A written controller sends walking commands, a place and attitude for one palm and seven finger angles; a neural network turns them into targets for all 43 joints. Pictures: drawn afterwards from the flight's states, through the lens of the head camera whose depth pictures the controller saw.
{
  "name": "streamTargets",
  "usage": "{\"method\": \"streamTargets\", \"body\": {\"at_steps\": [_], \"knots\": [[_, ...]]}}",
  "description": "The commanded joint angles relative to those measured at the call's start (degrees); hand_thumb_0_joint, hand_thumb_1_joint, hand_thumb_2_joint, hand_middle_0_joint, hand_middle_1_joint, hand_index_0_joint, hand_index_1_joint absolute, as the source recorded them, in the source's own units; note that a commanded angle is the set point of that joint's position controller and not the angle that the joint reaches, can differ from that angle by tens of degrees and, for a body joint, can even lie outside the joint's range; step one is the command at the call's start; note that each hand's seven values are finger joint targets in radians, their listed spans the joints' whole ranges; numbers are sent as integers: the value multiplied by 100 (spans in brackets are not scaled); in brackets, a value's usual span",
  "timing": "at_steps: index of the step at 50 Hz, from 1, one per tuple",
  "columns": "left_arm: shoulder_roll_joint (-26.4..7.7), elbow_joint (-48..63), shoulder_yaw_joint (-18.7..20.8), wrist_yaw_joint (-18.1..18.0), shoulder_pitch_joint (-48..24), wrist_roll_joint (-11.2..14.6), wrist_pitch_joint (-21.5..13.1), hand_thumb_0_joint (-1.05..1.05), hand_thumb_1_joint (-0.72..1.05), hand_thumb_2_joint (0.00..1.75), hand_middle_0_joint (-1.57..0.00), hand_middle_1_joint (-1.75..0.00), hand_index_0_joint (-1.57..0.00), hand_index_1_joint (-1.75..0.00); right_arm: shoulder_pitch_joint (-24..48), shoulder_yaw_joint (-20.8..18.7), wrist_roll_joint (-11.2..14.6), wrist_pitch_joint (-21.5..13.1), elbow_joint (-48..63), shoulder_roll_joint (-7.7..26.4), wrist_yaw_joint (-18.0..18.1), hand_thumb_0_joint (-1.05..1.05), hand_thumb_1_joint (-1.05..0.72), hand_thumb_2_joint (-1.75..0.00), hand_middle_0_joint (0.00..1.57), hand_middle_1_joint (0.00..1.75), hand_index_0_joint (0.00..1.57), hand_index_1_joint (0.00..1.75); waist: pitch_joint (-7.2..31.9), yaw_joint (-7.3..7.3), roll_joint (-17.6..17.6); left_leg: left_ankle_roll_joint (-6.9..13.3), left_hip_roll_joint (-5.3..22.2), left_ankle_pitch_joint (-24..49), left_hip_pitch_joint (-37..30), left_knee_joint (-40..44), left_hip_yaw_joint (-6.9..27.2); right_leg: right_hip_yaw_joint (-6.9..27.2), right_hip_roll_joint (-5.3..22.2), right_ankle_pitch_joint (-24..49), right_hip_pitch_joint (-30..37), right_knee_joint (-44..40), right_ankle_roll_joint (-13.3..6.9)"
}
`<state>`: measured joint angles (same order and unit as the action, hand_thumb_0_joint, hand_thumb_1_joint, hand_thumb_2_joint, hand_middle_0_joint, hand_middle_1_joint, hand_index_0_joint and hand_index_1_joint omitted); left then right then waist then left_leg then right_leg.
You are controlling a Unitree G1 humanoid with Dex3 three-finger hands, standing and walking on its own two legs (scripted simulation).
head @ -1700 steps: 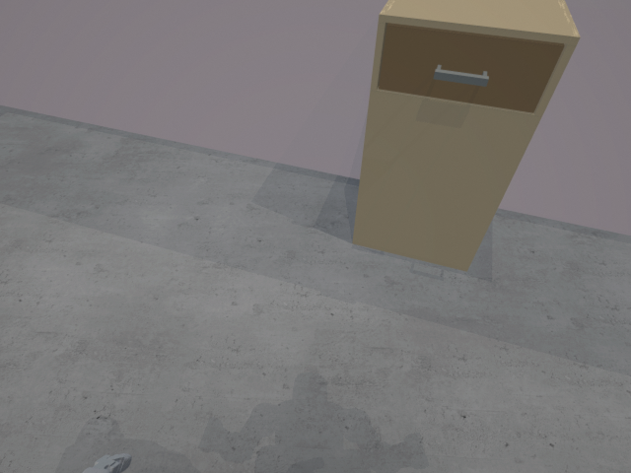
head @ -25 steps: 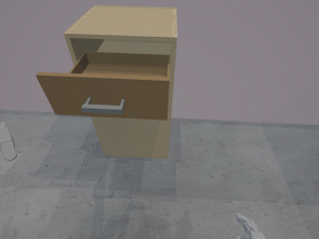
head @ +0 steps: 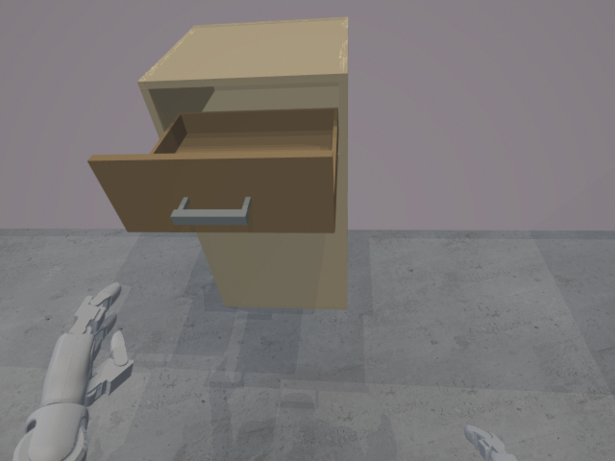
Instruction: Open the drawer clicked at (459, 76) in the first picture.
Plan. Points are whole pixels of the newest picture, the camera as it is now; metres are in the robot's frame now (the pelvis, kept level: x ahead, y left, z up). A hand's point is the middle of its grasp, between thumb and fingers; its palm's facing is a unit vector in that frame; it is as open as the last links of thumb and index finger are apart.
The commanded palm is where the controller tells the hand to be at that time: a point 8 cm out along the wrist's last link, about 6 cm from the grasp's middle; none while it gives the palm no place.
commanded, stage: let the arm hang, fingers relaxed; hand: left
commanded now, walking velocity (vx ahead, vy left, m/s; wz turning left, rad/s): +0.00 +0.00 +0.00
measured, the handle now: (213, 209) +0.54 +0.20 +0.04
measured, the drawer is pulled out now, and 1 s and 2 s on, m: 0.30 0.30 0.30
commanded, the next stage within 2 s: look to check the result in 0.98 s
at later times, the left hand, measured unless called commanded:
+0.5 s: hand out of the picture -0.04 +0.20 -0.15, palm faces +0.01 -0.97 -0.25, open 7.3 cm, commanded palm none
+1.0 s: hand out of the picture -0.02 +0.16 -0.16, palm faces +0.01 -0.99 -0.15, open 7.3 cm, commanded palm none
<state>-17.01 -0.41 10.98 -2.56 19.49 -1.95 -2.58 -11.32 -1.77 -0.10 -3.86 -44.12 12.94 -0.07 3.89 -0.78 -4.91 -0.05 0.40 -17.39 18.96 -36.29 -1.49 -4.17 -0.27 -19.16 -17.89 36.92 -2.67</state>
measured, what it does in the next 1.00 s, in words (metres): stands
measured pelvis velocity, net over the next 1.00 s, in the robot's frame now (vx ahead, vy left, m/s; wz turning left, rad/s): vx -0.01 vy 0.01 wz -0.03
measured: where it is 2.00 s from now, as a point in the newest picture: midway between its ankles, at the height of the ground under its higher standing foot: outside the picture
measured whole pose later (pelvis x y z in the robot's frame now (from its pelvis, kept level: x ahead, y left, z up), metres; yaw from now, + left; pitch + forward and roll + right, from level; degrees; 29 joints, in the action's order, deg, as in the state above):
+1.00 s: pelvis -0.01 +0.01 +0.02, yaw -2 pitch -2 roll +0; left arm -6.4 -64.9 0.8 -1.7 17.5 -0.8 -0.2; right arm -19.4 -0.6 -0.9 0.4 -65.1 5.2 2.5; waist -3.0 -0.7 -0.1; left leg 0.6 0.8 -11.4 11.9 -25.0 -2.6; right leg -2.4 -1.5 -11.5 -10.7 23.8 -2.0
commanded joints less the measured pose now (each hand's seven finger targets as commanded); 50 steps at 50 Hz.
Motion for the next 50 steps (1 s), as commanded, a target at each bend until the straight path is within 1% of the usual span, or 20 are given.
{"method": "streamTargets", "body": {"at_steps": [1, 2, 4, 5, 6, 7, 8, 9, 11, 14, 15, 17, 19, 24, 26, 31, 36, 45, 47, 50], "knots": [[-226, -1760, -546, 177, 186, -35, 264, 0, 90, 90, -20, -30, -20, -30, -32, -121, -120, 251, 410, 479, 1, 0, -90, -90, 20, 30, 20, 30, -568, 66, 2567, 104, 20, -252, 427, -458, 129, 1144, 1162, 2861, 375, -1225, -433], [-278, -2140, -556, 154, 117, -42, 274, 0, 90, 90, -20, -30, -20, -30, 42, -120, -145, 320, 362, 476, 13, 0, -90, -90, 20, 30, 20, 30, -668, 90, 2382, 101, -13, -594, 425, -417, 134, 1261, 1194, 3039, 459, -1274, -511], [-323, -2770, -615, 126, -158, -5, 310, 0, 90, 90, -20, -30, -20, -30, -109, -83, -138, 394, 149, 395, 40, 0, -90, -90, 20, 30, 20, 30, -667, -1, 1817, 129, 64, -108, -43, 78, 218, 1166, 1068, 2334, 304, -1346, -419], [-346, -3039, -656, 118, -337, 29, 326, 0, 90, 90, -20, -30, -20, -30, -264, -54, -120, 391, 3, 412, 35, 0, -90, -90, 20, 30, 20, 30, -560, -68, 1016, 158, 199, 839, -544, 520, 333, 1071, 911, 1514, 28, -1269, -286], [-233, -3341, -706, 133, -317, 76, 326, 0, 90, 90, -20, -30, -20, -30, -273, 9, -125, 365, -143, 389, 50, 0, -90, -90, 20, 30, 20, 30, -643, -23, 209, 245, 405, 1215, -559, 861, 640, 927, 602, 829, -27, -1204, -100], [-140, -3643, -740, 129, -247, 96, 330, 0, 90, 90, -20, -30, -20, -30, -204, 37, -129, 357, -266, 444, 75, 0, -90, -90, 20, 30, 20, 30, -773, 51, -425, 339, 572, 980, -299, 1126, 869, 818, 387, 367, 105, -1237, -15], [-129, -3980, -760, 131, -168, 112, 325, 0, 90, 90, -20, -30, -20, -30, -163, 62, -121, 359, -379, 427, 102, 0, -90, -90, 20, 30, 20, 30, -868, 88, -791, 376, 623, 630, -110, 1397, 927, 743, 312, 336, 313, -1258, -3], [-91, -4294, -774, 137, -35, 124, 296, 0, 90, 90, -20, -30, -20, -30, -203, 81, -106, 351, -476, 375, 135, 0, -90, -90, 20, 30, 20, 30, -740, 134, -924, 371, 602, 516, -61, 1513, 894, 729, 306, 530, 630, -1309, -18], [139, -4576, -690, 110, 131, 92, 270, 0, 90, 90, -20, -30, -20, -30, -379, 42, -128, 353, -586, 241, 191, 0, -90, -90, 20, 30, 20, 30, -289, 156, -980, 347, 586, 570, -261, 1470, 779, 648, 341, 806, 1005, -1456, -51], [76, -5060, -791, 129, 57, 132, 223, 0, 90, 90, -20, -30, -20, -30, -657, 47, -73, 364, -848, 164, 208, 0, -90, -90, 20, 30, 20, 30, -21, 98, -458, 247, 491, 707, -541, 1322, 589, 736, 482, 1048, 1179, -1664, -114], [71, -5181, -811, 124, 21, 134, 214, 0, 90, 90, -20, -30, -20, -30, -728, 32, -61, 378, -917, 165, 217, 0, -90, -90, 20, 30, 20, 30, -147, 79, -6, 242, 534, 762, -653, 1341, 588, 744, 471, 1059, 1065, -1747, -117], [104, -5411, -856, 125, -26, 138, 230, 0, 90, 90, -20, -30, -20, -30, -864, 29, -52, 399, -1101, 182, 223, 0, -90, -90, 20, 30, 20, 30, -398, 40, 264, 238, 542, 630, -626, 1432, 587, 750, 487, 838, 901, -1879, -114], [129, -5641, -894, 119, 5, 145, 241, 0, 90, 90, -20, -30, -20, -30, -948, 49, -50, 419, -1245, 164, 228, 0, -90, -90, 20, 30, 20, 30, -718, 27, 349, 228, 527, 522, -624, 1525, 568, 784, 494, 576, 667, -1991, -110], [175, -6039, -948, 88, 141, 150, 250, 0, 90, 90, -20, -30, -20, -30, -1117, 72, -48, 431, -1583, 87, 227, 0, -90, -90, 20, 30, 20, 30, -1055, 25, 675, 225, 523, 327, -677, 1683, 516, 822, 464, 229, 425, -2104, -76], [197, -6134, -965, 77, 201, 152, 241, 0, 90, 90, -20, -30, -20, -30, -1141, 83, -54, 427, -1689, 27, 221, 0, -90, -90, 20, 30, 20, 30, -1045, 25, 562, 234, 520, 241, -703, 1733, 493, 845, 457, 152, 391, -2113, -67], [267, -6260, -968, 50, 256, 149, 238, 0, 90, 90, -20, -30, -20, -30, -1149, 84, -53, 423, -1836, -86, 219, 0, -90, -90, 20, 30, 20, 30, -1086, 52, 682, 237, 492, 161, -660, 1779, 462, 846, 450, 107, 367, -2075, -43], [385, -6282, -959, 32, 287, 141, 234, 0, 90, 90, -20, -30, -20, -30, -1178, 69, -62, 431, -1918, -222, 225, 0, -90, -90, 20, 30, 20, 30, -1214, 48, 488, 229, 449, 76, -584, 1752, 438, 874, 440, -7, 216, -2077, -38], [495, -6315, -944, 24, 334, 144, 205, 0, 90, 90, -20, -30, -20, -30, -1221, 48, -57, 408, -1965, -377, 252, 0, -90, -90, 20, 30, 20, 30, -1124, 57, 380, 213, 439, 294, -629, 1683, 429, 871, 448, 220, 259, -2029, -55], [532, -6320, -945, 29, 302, 148, 205, 0, 90, 90, -20, -30, -20, -30, -1255, 53, -63, 393, -1975, -371, 265, 0, -90, -90, 20, 30, 20, 30, -1063, 39, 227, 218, 452, 348, -614, 1700, 442, 864, 450, 392, 358, -1990, -62], [532, -6337, -953, 23, 328, 147, 195, 0, 90, 90, -20, -30, -20, -30, -1259, 41, -49, 381, -1958, -350, 272, 0, -90, -90, 20, 30, 20, 30, -997, 44, 326, 223, 496, 435, -708, 1724, 483, 817, 429, 542, 385, -1942, -54]]}}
